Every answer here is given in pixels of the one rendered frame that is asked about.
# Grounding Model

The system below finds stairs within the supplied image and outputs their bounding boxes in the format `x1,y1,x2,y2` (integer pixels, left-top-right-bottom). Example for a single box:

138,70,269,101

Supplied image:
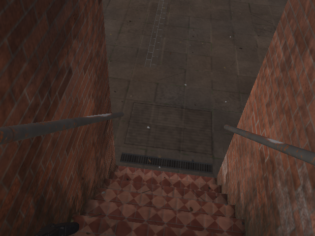
69,165,246,236

